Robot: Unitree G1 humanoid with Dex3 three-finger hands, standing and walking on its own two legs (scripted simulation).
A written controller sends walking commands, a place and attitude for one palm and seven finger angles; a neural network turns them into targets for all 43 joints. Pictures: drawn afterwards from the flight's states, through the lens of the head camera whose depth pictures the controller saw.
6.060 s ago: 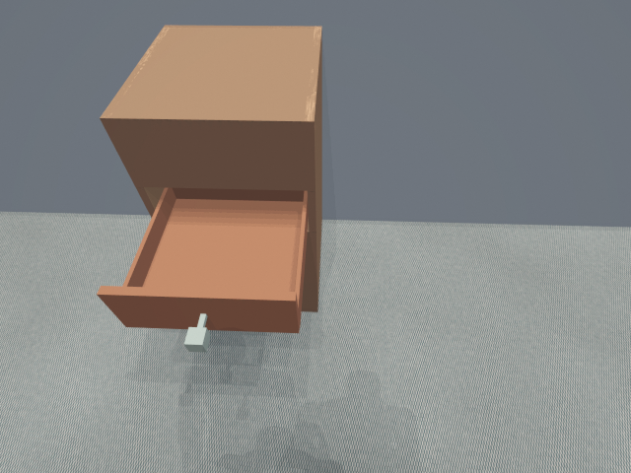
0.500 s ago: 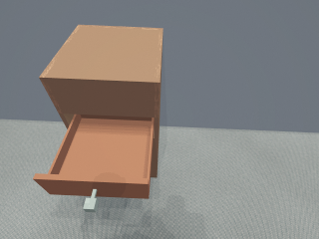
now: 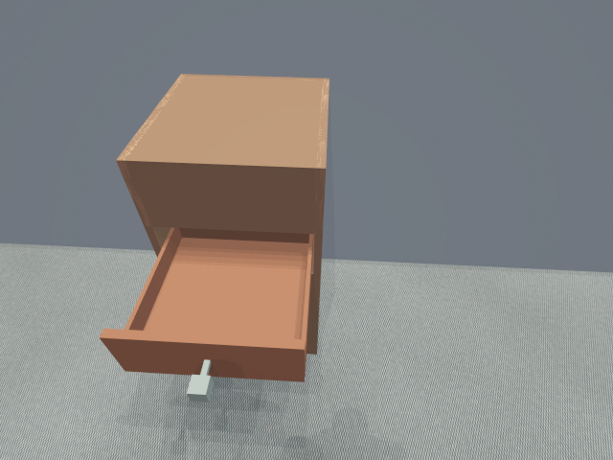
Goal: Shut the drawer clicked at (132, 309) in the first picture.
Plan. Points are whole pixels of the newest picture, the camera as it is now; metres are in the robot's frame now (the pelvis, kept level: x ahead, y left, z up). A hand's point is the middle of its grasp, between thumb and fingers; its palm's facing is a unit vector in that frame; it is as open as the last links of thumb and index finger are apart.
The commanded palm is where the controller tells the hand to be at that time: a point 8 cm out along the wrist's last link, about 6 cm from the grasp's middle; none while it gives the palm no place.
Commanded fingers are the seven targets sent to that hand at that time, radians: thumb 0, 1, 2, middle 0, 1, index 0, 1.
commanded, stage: come to a stop and stand still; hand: left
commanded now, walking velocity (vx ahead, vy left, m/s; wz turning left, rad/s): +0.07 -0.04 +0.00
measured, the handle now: (203, 379) +0.32 +0.23 -0.23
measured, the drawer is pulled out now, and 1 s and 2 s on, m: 0.30 0.30 0.30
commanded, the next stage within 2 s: look again from close up in 0.62 s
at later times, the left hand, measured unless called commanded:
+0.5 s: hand out of the picture +0.03 +0.18 -0.17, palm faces +0.04 -0.97 -0.23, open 7.3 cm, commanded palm none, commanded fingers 0.00 0.90 0.90 -0.20 -0.30 -0.20 -0.30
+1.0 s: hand out of the picture +0.03 +0.17 -0.16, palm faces +0.03 -0.97 -0.23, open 7.3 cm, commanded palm none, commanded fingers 0.00 0.90 0.90 -0.20 -0.30 -0.20 -0.30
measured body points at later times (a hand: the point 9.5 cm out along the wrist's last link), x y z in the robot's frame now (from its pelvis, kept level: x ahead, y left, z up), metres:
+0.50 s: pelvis +0.04 +0.01 +0.00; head +0.02 -0.02 +0.45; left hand +0.03 +0.23 -0.15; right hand +0.02 -0.19 -0.18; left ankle -0.04 +0.13 -0.73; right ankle +0.06 -0.11 -0.73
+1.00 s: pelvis +0.02 -0.01 +0.00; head +0.02 -0.03 +0.45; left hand +0.03 +0.22 -0.14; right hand -0.01 -0.22 -0.17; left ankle -0.04 +0.13 -0.73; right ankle +0.06 -0.11 -0.73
